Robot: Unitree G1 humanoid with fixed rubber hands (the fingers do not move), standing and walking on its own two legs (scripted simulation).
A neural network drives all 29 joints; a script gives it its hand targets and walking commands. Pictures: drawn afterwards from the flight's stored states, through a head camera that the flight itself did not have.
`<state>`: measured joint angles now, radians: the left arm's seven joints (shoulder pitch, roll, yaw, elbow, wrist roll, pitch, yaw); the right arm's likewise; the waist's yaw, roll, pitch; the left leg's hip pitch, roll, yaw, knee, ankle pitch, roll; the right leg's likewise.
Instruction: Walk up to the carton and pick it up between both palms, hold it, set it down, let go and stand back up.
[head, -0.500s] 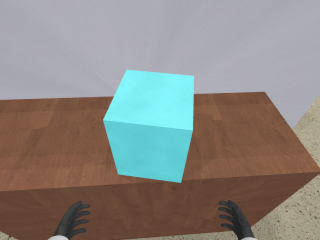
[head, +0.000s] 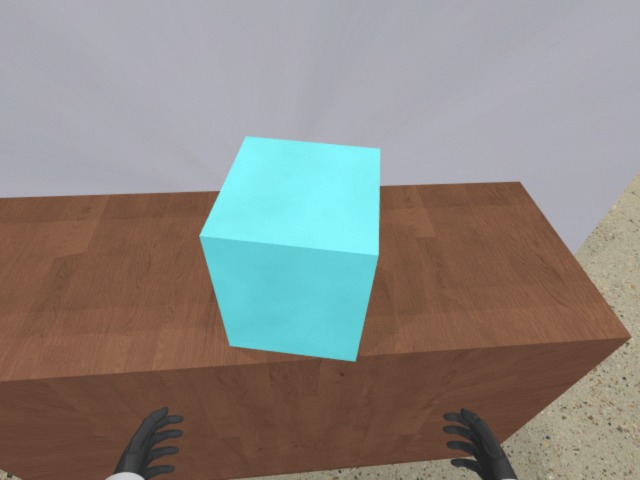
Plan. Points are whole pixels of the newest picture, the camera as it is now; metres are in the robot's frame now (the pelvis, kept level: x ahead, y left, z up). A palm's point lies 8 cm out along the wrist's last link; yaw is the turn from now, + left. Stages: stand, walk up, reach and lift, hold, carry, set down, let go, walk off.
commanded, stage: let go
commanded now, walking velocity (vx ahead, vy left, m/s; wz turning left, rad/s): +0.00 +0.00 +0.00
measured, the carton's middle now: (301, 251) +0.44 +0.02 +0.04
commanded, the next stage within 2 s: stand in 0.28 s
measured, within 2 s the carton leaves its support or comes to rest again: neither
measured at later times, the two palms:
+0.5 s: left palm out of the picture +0.12 +0.27 -0.08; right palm out of the picture +0.12 -0.24 -0.10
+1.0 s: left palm out of the picture +0.05 +0.29 -0.10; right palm out of the picture +0.07 -0.23 -0.11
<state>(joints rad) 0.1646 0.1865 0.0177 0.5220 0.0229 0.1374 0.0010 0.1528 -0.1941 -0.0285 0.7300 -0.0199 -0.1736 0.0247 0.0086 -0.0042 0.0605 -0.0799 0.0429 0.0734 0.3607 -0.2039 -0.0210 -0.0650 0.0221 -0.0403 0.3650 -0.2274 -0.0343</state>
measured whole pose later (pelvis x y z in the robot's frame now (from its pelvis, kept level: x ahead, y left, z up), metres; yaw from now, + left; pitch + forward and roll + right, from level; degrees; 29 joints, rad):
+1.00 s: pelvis -0.03 +0.03 -0.01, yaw +1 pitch -3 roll +0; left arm 0.36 0.26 0.01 0.65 0.02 -0.03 0.00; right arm 0.33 -0.26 -0.02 0.70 -0.02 -0.03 0.01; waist 0.01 0.01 0.00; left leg -0.22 0.00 0.06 0.50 -0.23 0.03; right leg -0.19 -0.02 -0.05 0.49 -0.25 0.01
